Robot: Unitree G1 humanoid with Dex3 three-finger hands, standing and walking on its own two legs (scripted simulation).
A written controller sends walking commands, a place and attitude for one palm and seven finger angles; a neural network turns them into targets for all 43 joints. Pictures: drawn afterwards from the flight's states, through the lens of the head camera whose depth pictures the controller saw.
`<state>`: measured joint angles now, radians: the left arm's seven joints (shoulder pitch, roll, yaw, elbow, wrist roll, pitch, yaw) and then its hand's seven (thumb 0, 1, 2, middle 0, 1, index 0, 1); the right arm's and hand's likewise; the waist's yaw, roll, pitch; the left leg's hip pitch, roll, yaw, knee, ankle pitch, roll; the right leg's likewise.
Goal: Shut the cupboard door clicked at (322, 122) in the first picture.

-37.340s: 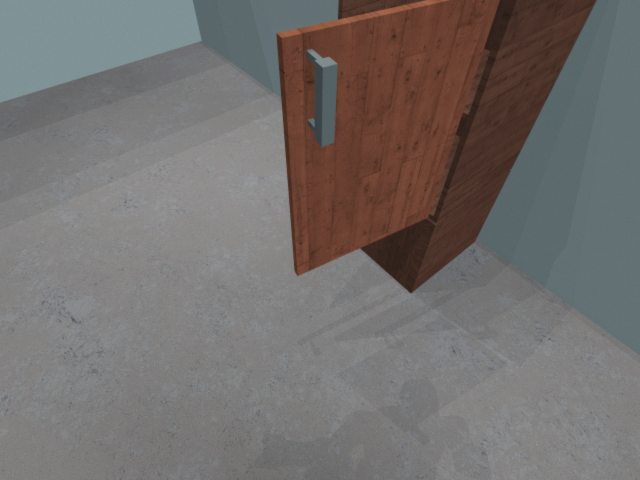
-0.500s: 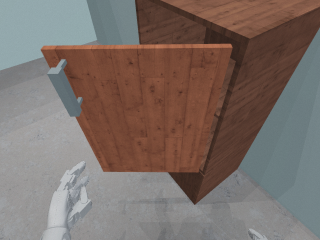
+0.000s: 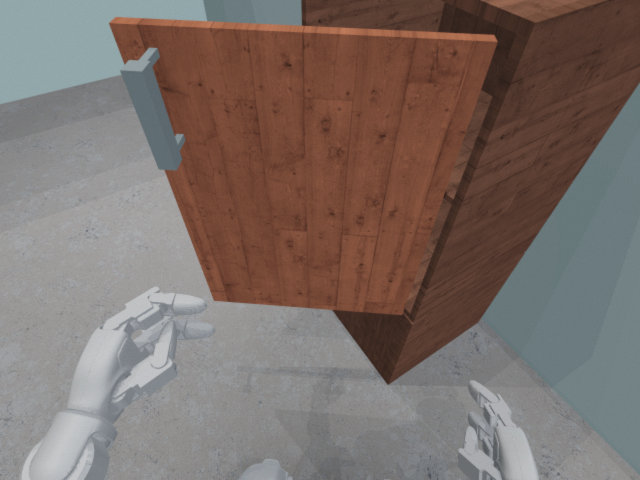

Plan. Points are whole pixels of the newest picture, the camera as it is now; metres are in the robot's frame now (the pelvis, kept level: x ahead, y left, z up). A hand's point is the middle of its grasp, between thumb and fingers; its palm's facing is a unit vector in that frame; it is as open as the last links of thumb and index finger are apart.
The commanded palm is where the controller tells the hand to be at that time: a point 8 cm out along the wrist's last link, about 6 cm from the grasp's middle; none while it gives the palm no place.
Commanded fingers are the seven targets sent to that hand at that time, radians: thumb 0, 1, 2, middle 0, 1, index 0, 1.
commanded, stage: raise the hand and make a fist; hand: left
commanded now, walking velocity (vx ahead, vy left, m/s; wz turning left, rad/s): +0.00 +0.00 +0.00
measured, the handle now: (161, 110) +0.49 +0.24 +0.21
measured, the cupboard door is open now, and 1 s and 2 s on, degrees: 53 53 53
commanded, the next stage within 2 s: bring the fist close to the handle in 1.22 s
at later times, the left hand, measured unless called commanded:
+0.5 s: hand (113, 304) +0.24 +0.22 +0.16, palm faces +0.01 -1.00 -0.07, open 3.1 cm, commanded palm +0.21 +0.27 +0.17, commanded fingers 0.00 0.90 0.90 -1.30 -1.50 -1.30 -1.50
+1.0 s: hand (103, 255) +0.26 +0.21 +0.21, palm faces +0.01 -1.00 -0.07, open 3.1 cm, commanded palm +0.22 +0.26 +0.21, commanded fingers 0.00 0.90 0.90 -1.30 -1.50 -1.30 -1.50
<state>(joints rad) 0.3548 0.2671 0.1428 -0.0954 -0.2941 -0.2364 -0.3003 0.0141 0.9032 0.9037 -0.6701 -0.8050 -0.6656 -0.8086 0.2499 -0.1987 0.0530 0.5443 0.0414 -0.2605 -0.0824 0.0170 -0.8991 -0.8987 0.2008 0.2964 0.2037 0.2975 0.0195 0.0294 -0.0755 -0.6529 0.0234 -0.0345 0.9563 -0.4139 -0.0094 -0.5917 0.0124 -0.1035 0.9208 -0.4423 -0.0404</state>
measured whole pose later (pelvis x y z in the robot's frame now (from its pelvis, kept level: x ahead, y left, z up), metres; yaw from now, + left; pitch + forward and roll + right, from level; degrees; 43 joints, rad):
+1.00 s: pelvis +0.02 +0.02 +0.05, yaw +0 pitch -3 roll +0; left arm 0.16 0.31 0.26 -0.32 -0.31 0.25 -0.25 0.01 0.90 0.90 -1.30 -1.49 -1.30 -1.50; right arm 0.21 -0.25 0.09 0.61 0.07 -0.24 -0.07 0.02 -0.90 -0.90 0.20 0.30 0.20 0.30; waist 0.06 0.05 -0.03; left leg -0.22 -0.01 0.00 0.54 -0.26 0.02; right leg -0.17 -0.01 -0.07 0.52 -0.29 -0.01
